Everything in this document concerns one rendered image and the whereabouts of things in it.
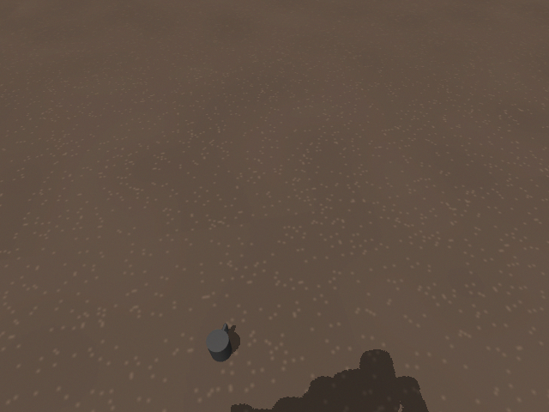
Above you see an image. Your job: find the mug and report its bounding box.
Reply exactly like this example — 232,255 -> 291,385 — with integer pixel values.
206,323 -> 232,362

